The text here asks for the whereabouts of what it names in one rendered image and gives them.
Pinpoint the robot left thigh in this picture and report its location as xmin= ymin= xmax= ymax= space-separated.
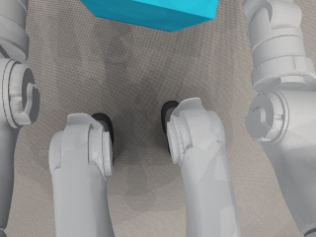
xmin=51 ymin=123 xmax=116 ymax=237

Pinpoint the robot left forearm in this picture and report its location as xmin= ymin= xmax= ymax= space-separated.
xmin=0 ymin=0 xmax=30 ymax=63

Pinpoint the robot thigh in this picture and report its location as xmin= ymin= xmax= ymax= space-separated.
xmin=51 ymin=123 xmax=116 ymax=237
xmin=167 ymin=107 xmax=242 ymax=237

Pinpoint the left robot upper arm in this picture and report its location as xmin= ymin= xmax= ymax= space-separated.
xmin=0 ymin=57 xmax=40 ymax=237

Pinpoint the robot right forearm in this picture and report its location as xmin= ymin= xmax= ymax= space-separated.
xmin=242 ymin=0 xmax=316 ymax=93

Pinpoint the robot right thigh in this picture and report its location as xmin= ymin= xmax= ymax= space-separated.
xmin=167 ymin=107 xmax=242 ymax=237

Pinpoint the carton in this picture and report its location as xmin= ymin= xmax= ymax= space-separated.
xmin=80 ymin=0 xmax=218 ymax=32

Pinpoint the right robot upper arm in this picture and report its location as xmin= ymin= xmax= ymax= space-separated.
xmin=245 ymin=89 xmax=316 ymax=237

